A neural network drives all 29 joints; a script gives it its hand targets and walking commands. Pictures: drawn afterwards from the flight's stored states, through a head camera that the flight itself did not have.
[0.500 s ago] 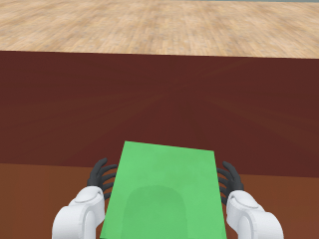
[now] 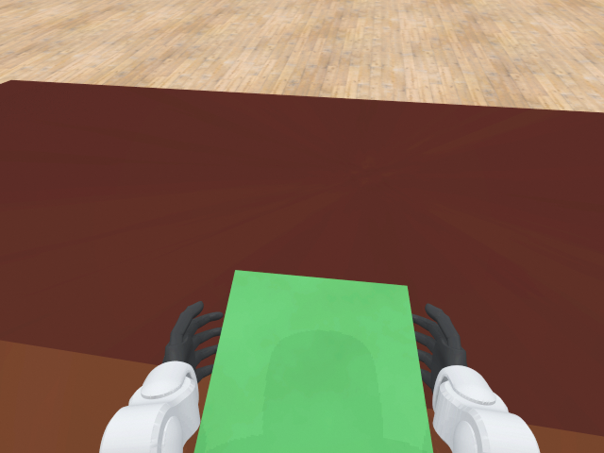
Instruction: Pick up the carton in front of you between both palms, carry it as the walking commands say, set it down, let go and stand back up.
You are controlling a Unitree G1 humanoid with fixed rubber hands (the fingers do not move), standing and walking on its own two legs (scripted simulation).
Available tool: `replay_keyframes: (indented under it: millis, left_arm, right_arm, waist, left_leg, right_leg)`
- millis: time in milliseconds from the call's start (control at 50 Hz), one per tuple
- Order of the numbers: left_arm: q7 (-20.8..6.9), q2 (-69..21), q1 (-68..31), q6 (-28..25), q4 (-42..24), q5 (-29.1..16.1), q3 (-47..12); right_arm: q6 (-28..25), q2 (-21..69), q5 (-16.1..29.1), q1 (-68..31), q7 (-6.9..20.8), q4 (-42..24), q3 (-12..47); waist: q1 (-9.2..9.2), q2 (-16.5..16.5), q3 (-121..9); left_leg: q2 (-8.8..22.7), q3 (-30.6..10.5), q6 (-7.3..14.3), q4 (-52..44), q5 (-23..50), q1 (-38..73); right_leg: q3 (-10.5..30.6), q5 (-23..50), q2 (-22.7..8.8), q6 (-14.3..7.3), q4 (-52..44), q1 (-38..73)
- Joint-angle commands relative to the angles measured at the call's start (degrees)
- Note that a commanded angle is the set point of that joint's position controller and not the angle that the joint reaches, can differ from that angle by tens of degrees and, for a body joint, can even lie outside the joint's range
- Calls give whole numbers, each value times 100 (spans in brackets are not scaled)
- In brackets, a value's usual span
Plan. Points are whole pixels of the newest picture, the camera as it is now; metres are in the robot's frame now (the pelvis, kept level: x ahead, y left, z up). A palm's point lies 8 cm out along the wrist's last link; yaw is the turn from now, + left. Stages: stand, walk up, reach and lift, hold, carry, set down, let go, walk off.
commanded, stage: carry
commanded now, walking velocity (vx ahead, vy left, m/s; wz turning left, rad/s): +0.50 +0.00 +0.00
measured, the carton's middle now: (308, 397) +0.22 +0.01 -0.01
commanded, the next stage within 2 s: none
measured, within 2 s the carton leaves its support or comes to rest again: neither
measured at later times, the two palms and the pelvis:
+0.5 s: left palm (232, 167) +0.61 +0.18 +0.07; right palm (392, 175) +0.59 -0.12 +0.08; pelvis +0.33 +0.05 -0.01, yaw -4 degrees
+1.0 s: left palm (277, 99) +1.00 +0.13 +0.03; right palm (388, 99) +1.02 -0.17 +0.03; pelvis +0.67 -0.02 -0.03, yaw -1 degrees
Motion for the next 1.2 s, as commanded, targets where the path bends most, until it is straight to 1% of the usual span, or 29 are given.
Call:
replay_keyframes:
  millis: [0,100,180,220,240,260,280,300,340,360,400,480,540,640,680,720,740,760,780,800,820,840,860,900,1000,1080,1120,1160,1180]
  left_arm:
    - [-571,-4155,-1972,-147,-728,-1221,-3342]
    - [-373,-3670,-1759,-50,-898,-1136,-3149]
    - [-149,-3262,-1815,107,-959,-1025,-2975]
    - [-57,-3091,-1985,166,-1024,-1029,-2950]
    - [-14,-2998,-2092,187,-1077,-1032,-2949]
    - [34,-2850,-2212,210,-1091,-1032,-2902]
    - [62,-2846,-2280,239,-1231,-1093,-2937]
    - [76,-2832,-2499,234,-1209,-1137,-2977]
    - [52,-3317,-2848,157,-887,-1135,-2983]
    - [37,-3504,-3034,91,-684,-1093,-2942]
    - [58,-3651,-3349,-55,-272,-917,-2797]
    - [251,-3471,-4004,-313,523,-527,-2358]
    - [338,-3400,-4643,-462,1060,-501,-2193]
    - [359,-3442,-5498,-606,1912,-480,-1966]
    - [339,-3508,-5819,-651,2121,-488,-1848]
    - [308,-3585,-5994,-699,2349,-503,-1715]
    - [295,-3622,-5964,-727,2516,-512,-1650]
    - [270,-3650,-5935,-746,2587,-505,-1602]
    - [286,-3564,-6105,-765,2631,-521,-1561]
    - [287,-3764,-6174,-795,2645,-656,-1638]
    - [245,-3951,-6245,-840,2485,-761,-1728]
    - [181,-4182,-6383,-882,2283,-881,-1856]
    - [112,-4395,-6576,-933,2047,-975,-2001]
    - [7,-4669,-6774,-1046,1665,-1101,-2256]
    - [-95,-4482,-6176,-1207,1074,-1248,-2709]
    - [-68,-4120,-5731,-1164,991,-1257,-2809]
    - [2,-3879,-5630,-1110,1093,-1162,-2747]
    - [88,-3711,-5557,-1020,1264,-1005,-2646]
    - [135,-3637,-5578,-959,1365,-928,-2586]
  right_arm:
    - [-162,4351,903,-1585,160,-494,3217]
    - [-37,3882,1056,-1655,23,-841,3228]
    - [136,3333,1171,-1762,-65,-989,3110]
    - [184,3122,1210,-1819,-108,-950,2991]
    - [196,3026,1207,-1801,-137,-844,2902]
    - [210,2931,1185,-1803,-172,-810,2820]
    - [195,2808,1233,-2018,-200,-786,2753]
    - [185,3001,1326,-2032,-195,-748,2798]
    - [106,3310,1392,-2535,-132,-724,2859]
    - [40,3439,1382,-2799,-96,-650,2869]
    - [-98,3530,1357,-3295,-63,-382,2824]
    - [-361,3331,1195,-3970,-160,422,2527]
    - [-518,3264,1072,-4508,-286,1010,2325]
    - [-670,3413,911,-5336,-413,1958,2057]
    - [-711,3569,887,-5671,-447,2203,1982]
    - [-734,3751,877,-6013,-462,2350,1990]
    - [-729,3846,870,-6130,-466,2408,2013]
    - [-731,3887,855,-6249,-481,2445,1991]
    - [-717,4012,860,-6216,-490,2544,1987]
    - [-730,4044,856,-6310,-495,2512,1903]
    - [-742,4273,921,-6456,-492,2474,1933]
    - [-783,4472,985,-6562,-463,2398,1960]
    - [-834,4648,1021,-6595,-419,2333,2000]
    - [-948,4833,997,-6447,-344,2203,2075]
    - [-1136,4607,927,-5622,-307,1793,2329]
    - [-1108,4114,928,-5453,-316,1385,2442]
    - [-1030,3829,875,-5388,-317,1355,2384]
    - [-935,3571,798,-5310,-331,1471,2230]
    - [-887,3449,746,-5192,-350,1635,2121]
  waist:
    - [-163,-761,-682]
    - [-134,-826,-200]
    - [-151,-921,125]
    - [-243,-799,-174]
    - [-333,-502,-538]
    - [-474,45,-922]
    - [-446,1728,-1541]
    - [-404,1848,-1351]
    - [-392,720,-1404]
    - [-380,223,-1321]
    - [-329,357,-1311]
    - [-341,611,-949]
    - [-434,571,-693]
    - [-536,664,-549]
    - [-452,710,-556]
    - [-173,674,-946]
    - [56,287,-1328]
    - [214,-318,-1791]
    - [10,-1571,-2071]
    - [166,-2072,-2147]
    - [148,-1854,-2042]
    - [195,-1106,-1939]
    - [169,-628,-1889]
    - [126,-645,-2027]
    - [194,-716,-2116]
    - [314,-644,-1714]
    - [325,-761,-1495]
    - [37,-822,-1499]
    - [-240,-711,-1661]
  left_leg:
    - [93,106,-76,-1036,558,-568]
    - [-129,518,-73,-2282,1170,-476]
    - [-179,645,127,-2678,1216,-148]
    - [-518,1019,228,-2788,805,979]
    - [-830,1208,231,-2883,441,2052]
    - [-163,256,274,-3074,-189,3158]
    - [1498,-2733,1117,-3937,-1382,4458]
    - [1752,-3688,1283,-4586,-415,4384]
    - [1551,-2402,1152,-4067,1014,3869]
    - [1407,-1822,997,-4034,1151,3394]
    - [1135,-1136,752,-4262,569,2850]
    - [985,-616,900,-4643,139,2764]
    - [807,-317,979,-4589,767,2961]
    - [568,88,830,-4135,1789,3229]
    - [612,100,729,-3839,2065,3466]
    - [517,328,533,-2834,3280,3593]
    - [239,657,345,-1629,3363,3378]
    - [28,531,255,-251,2034,2403]
    - [-751,249,85,1129,-474,568]
    - [-1094,-303,154,2039,-1625,-559]
    - [-812,-598,290,2458,-1472,-868]
    - [-677,-652,309,2348,-1245,-999]
    - [-505,-676,281,1965,-970,-1002]
    - [-381,-626,216,1251,-668,-831]
    - [-488,-215,208,-201,37,-1202]
    - [-883,374,245,-2239,1477,-701]
    - [-958,435,367,-3103,2258,18]
    - [-997,407,556,-3402,2693,1125]
    - [-986,422,586,-3577,2846,1918]
  right_leg:
    - [1291,-68,-1382,-284,-1349,1171]
    - [692,762,-1143,-272,-1178,1365]
    - [530,1279,-1195,-212,-863,1550]
    - [200,2322,-1037,-76,199,1380]
    - [-10,2629,-727,58,1324,1064]
    - [33,1662,-526,209,2732,179]
    - [291,39,180,520,4662,-1626]
    - [1017,-1660,410,433,5602,-2443]
    - [1507,-1358,-178,122,6134,-2568]
    - [1568,-1011,-358,55,5760,-2480]
    - [1438,-529,-397,44,5127,-2176]
    - [1175,60,-413,166,4005,-2560]
    - [977,510,-339,191,2858,-2715]
    - [667,1182,-23,-4,1530,-2180]
    - [738,1276,0,-104,1237,-1913]
    - [514,987,236,-155,1002,-935]
    - [272,830,488,-112,661,114]
    - [1067,396,-133,-8,845,1362]
    - [3792,263,-1613,-582,510,2428]
    - [4648,456,-1801,-1035,105,2988]
    - [4226,1185,-1724,-1062,272,2857]
    - [3695,1924,-1573,-978,446,2633]
    - [3279,2371,-1498,-848,511,2411]
    - [2777,2911,-1352,-672,524,2310]
    - [2060,4304,-1043,-761,746,2699]
    - [1475,4275,-446,-607,897,2558]
    - [1318,3910,-386,-512,947,2233]
    - [1197,3963,-432,-375,1501,1765]
    - [987,3903,-351,-231,2192,1528]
